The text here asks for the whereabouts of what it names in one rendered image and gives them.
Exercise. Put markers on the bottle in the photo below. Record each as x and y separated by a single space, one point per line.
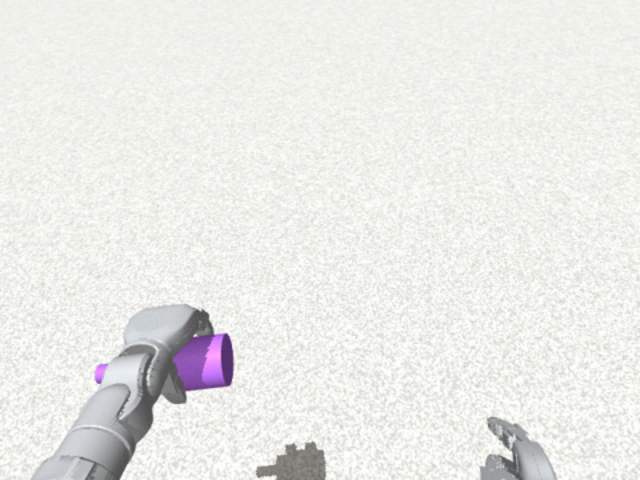
204 362

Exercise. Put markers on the left robot arm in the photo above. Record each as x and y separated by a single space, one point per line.
114 419

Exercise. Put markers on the left robot hand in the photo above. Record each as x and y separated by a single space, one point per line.
173 326

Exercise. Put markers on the right robot hand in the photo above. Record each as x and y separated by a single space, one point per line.
529 459

